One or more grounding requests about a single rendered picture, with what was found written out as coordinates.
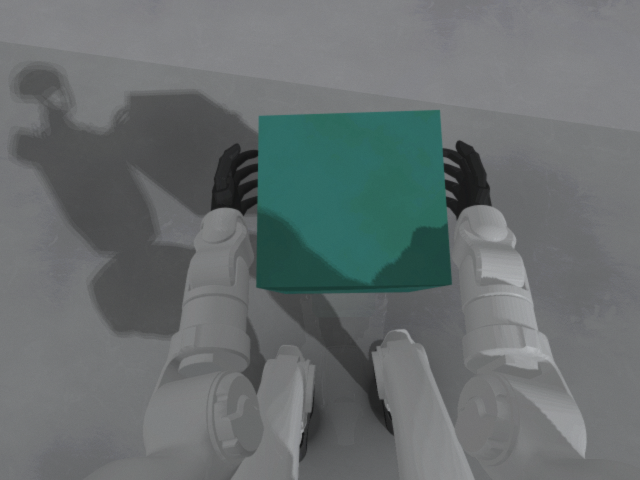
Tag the carton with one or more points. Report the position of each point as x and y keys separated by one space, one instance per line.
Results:
x=352 y=203

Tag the left robot hand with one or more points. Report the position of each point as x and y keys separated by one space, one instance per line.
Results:
x=226 y=193

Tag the robot left forearm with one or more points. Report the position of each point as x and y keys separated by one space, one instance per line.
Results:
x=212 y=335

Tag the robot right forearm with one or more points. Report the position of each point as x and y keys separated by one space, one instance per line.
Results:
x=501 y=328

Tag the robot left upper arm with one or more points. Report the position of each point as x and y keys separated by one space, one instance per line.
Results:
x=199 y=428

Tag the right robot hand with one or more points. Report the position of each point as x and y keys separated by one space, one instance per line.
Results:
x=473 y=188

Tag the robot right upper arm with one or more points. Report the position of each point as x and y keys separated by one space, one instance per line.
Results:
x=521 y=429

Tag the left robot thigh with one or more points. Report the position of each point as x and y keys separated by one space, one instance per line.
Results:
x=285 y=395

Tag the right robot foot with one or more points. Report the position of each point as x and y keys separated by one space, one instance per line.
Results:
x=387 y=415

